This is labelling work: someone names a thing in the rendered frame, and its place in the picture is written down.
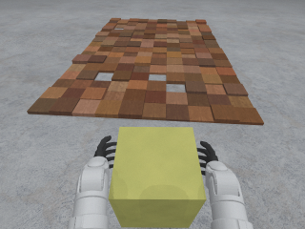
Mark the left robot forearm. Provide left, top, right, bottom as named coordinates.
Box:
left=67, top=156, right=110, bottom=229

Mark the robot right hand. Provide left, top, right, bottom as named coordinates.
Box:
left=196, top=140, right=218, bottom=176

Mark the robot left hand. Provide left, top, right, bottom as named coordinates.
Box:
left=93, top=135, right=117, bottom=169

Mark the carton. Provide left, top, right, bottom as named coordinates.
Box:
left=108, top=127, right=207, bottom=228

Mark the right robot forearm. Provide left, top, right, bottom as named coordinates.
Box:
left=205, top=160, right=254, bottom=229

